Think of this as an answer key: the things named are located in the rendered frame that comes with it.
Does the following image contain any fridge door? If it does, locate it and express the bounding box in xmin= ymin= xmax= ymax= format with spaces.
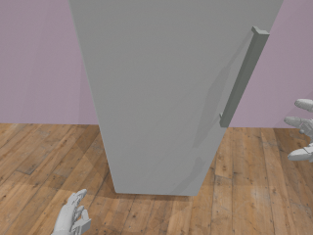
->
xmin=69 ymin=0 xmax=284 ymax=196

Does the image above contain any robot right hand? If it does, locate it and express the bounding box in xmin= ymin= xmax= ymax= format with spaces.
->
xmin=284 ymin=99 xmax=313 ymax=163

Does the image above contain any robot left hand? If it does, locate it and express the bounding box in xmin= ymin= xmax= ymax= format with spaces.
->
xmin=53 ymin=189 xmax=92 ymax=235

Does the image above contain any handle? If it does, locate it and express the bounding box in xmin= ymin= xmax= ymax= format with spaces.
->
xmin=219 ymin=26 xmax=270 ymax=128

